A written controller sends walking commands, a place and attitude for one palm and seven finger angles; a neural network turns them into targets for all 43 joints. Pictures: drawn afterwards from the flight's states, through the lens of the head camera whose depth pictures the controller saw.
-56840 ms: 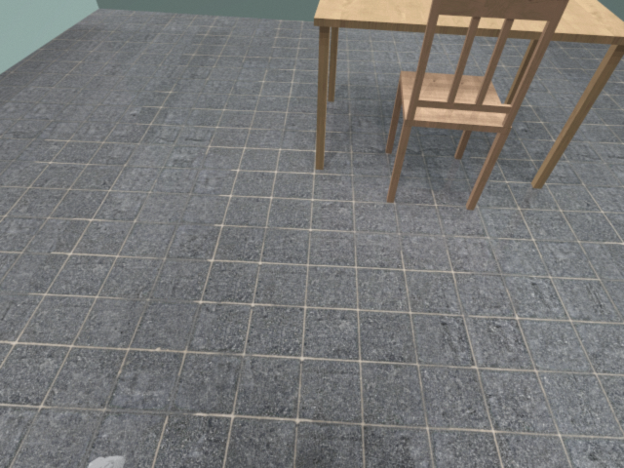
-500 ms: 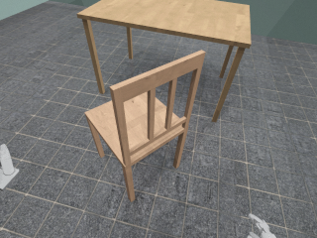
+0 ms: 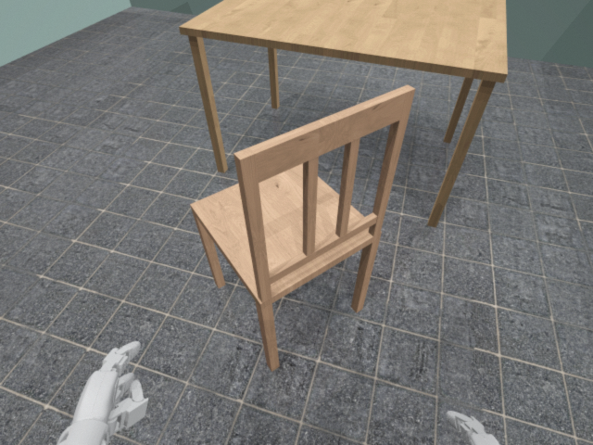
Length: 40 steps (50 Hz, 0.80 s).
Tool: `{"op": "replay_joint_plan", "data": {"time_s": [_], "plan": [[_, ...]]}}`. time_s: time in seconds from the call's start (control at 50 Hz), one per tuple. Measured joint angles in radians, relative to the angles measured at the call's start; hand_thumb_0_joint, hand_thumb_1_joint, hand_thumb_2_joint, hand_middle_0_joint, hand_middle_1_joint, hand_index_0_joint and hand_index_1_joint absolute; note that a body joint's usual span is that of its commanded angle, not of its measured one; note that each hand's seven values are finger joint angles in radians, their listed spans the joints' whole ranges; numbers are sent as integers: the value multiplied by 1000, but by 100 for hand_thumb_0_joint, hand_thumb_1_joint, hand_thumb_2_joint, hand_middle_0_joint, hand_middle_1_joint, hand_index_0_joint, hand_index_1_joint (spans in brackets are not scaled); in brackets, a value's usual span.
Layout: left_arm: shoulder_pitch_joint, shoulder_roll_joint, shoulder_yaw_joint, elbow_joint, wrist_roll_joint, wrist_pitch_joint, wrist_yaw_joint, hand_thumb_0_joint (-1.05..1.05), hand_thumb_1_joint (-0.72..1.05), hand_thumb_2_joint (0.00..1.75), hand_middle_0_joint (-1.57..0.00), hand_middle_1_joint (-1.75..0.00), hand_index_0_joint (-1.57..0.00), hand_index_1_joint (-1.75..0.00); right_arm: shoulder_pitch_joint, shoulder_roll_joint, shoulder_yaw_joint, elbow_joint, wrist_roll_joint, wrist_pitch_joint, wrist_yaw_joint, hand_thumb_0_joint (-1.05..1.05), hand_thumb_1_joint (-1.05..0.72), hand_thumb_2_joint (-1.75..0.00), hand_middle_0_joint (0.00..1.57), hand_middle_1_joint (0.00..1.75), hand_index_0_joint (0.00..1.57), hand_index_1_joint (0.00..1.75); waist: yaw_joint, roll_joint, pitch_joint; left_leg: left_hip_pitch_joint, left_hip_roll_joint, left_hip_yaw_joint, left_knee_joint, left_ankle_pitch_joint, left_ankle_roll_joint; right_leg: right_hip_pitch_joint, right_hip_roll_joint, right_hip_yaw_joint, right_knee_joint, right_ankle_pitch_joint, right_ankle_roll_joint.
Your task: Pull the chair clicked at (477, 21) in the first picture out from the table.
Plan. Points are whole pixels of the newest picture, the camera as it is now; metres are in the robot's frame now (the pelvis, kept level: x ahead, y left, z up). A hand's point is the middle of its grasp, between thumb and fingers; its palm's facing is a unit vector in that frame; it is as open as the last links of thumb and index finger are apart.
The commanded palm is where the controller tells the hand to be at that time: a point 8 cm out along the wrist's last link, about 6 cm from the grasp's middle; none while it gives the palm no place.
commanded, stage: let the arm hang, fingers relaxed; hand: left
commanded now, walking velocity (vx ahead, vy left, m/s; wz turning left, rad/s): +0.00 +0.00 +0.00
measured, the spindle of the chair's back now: (309, 210) +0.60 +0.01 -0.08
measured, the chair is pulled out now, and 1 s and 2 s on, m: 0.59 0.59 0.59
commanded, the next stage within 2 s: look to check the result in 0.94 s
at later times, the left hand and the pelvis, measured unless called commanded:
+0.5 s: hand out of the picture -0.06 +0.17 -0.16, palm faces +0.03 -0.97 -0.23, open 7.3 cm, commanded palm none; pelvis +0.01 -0.02 +0.01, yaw +1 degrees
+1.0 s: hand out of the picture +0.02 +0.13 -0.17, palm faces +0.04 -0.98 -0.18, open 7.3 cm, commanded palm none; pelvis +0.03 -0.03 +0.01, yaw +0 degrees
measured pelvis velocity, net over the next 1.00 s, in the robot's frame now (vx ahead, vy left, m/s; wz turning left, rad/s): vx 0.03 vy -0.03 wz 0.01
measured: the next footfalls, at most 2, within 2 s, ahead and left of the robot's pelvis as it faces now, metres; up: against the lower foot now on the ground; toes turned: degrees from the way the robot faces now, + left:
none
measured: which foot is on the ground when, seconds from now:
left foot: down 0.00-1.00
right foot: down 0.00-1.00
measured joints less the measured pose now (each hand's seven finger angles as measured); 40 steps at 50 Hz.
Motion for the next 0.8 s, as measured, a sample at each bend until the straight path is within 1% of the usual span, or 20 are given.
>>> {"op": "replay_joint_plan", "data": {"time_s": [0.04, 0.08, 0.1, 0.12, 0.16, 0.2, 0.28, 0.4, 0.52, 0.7, 0.74, 0.8], "plan": [[-7, -43, -54, 183, -1, 35, -10, 1, 91, 90, -20, -30, -20, -30, 10, 11, 4, 23, -3, 22, -1, 0, -91, -90, 21, 30, 20, 30, -13, -23, 19, 10, -2, 0, -1, -1, -2, 6, -2, 1, 8, -5, -2], [5, -86, -99, 325, -6, 52, -17, 1, 91, 90, -20, -30, -20, -30, 31, 23, 9, 48, -4, 36, -3, 0, -91, -90, 21, 30, 20, 30, -19, -50, 39, 24, 1, -1, -10, 2, -5, 20, 1, -1, -2, -2, -5], [15, -106, -111, 381, -11, 53, -16, 1, 92, 90, -20, -30, -20, -30, 46, 29, 12, 63, -3, 41, -5, 0, -91, -90, 21, 30, 20, 30, -19, -62, 48, 29, 4, -4, -16, 5, -6, 29, 5, -4, -13, 3, -7], [21, -110, -90, 420, -20, 46, 4, 0, 96, 90, -20, -30, -20, -30, 64, 37, 12, 78, -2, 45, -8, 0, -91, -90, 21, 30, 20, 30, -15, -72, 55, 31, 7, -12, -22, 9, -9, 36, 9, -12, -27, 9, -10], [34, -91, -85, 483, -19, 37, 5, -2, 101, 90, -21, -30, -21, -30, 97, 50, 13, 113, -3, 55, -13, 0, -91, -90, 21, 30, 20, 30, -1, -85, 66, 36, 13, -23, -39, 19, -15, 50, 17, -23, -57, 23, -16], [53, -73, -92, 535, -19, 31, -2, -2, 101, 90, -21, -30, -21, -30, 125, 57, 11, 143, -1, 64, -17, 0, -91, -90, 20, 30, 20, 30, 8, -84, 73, 42, 17, -31, -56, 29, -18, 63, 22, -31, -85, 37, -22], [97, -57, -103, 620, -20, 23, -6, -1, 98, 90, -21, -30, -21, -30, 168, 63, 3, 185, 3, 72, -23, 0, -91, -90, 20, 30, 20, 30, 15, -65, 78, 55, 17, -36, -88, 45, -21, 79, 24, -37, -120, 53, -25], [140, -66, -115, 689, -22, 14, 1, 0, 94, 90, -20, -30, -20, -30, 192, 71, -2, 217, 8, 70, -27, 0, -91, -90, 20, 30, 20, 30, 15, -28, 69, 73, 16, -29, -111, 51, -23, 86, 21, -30, -125, 53, -26], [133, -98, -121, 701, -23, 3, 8, 1, 92, 90, -20, -30, -20, -30, 189, 90, 1, 236, 8, 60, -28, 0, -91, -90, 20, 30, 20, 30, 12, -8, 52, 86, 18, -21, -115, 45, -28, 86, 22, -22, -109, 38, -29], [68, -153, -122, 670, -24, -12, 12, 0, 91, 90, -20, -30, -20, -30, 176, 115, 2, 255, 6, 50, -32, 0, -92, -90, 20, 30, 20, 30, 6, -18, 33, 105, 25, -19, -104, 26, -38, 99, 28, -20, -88, 14, -37], [57, -155, -121, 670, -18, -10, 20, 1, 92, 90, -20, -30, -20, -30, 175, 117, 1, 258, 6, 48, -33, 0, -92, -90, 20, 30, 20, 30, 4, -25, 32, 110, 28, -18, -102, 22, -41, 103, 31, -18, -85, 10, -40], [53, -146, -115, 668, -22, -10, 18, 2, 94, 90, -20, -30, -20, -30, 176, 120, 0, 257, 6, 45, -35, 0, -92, -90, 20, 30, 20, 30, -1, -32, 35, 114, 33, -20, -99, 16, -45, 109, 36, -19, -87, 7, -43]]}}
